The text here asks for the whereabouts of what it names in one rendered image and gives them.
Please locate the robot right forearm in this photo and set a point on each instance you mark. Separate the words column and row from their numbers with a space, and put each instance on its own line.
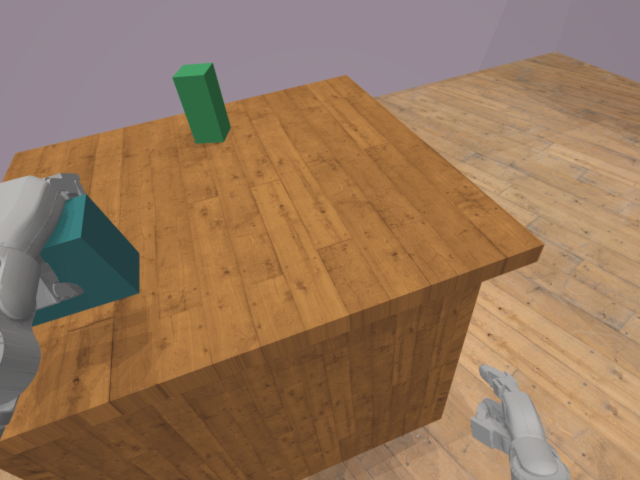
column 532, row 458

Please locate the robot right hand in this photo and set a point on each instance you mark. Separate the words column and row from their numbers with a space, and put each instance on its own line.
column 516, row 417

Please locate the sponge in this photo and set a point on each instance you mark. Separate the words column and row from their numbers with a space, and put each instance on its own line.
column 87, row 249

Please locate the robot left hand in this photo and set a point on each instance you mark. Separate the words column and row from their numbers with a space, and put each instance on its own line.
column 30, row 208

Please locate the table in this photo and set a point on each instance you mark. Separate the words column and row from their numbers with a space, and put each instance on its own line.
column 305, row 290

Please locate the robot left forearm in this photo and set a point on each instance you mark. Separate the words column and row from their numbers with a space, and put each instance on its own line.
column 20, row 352

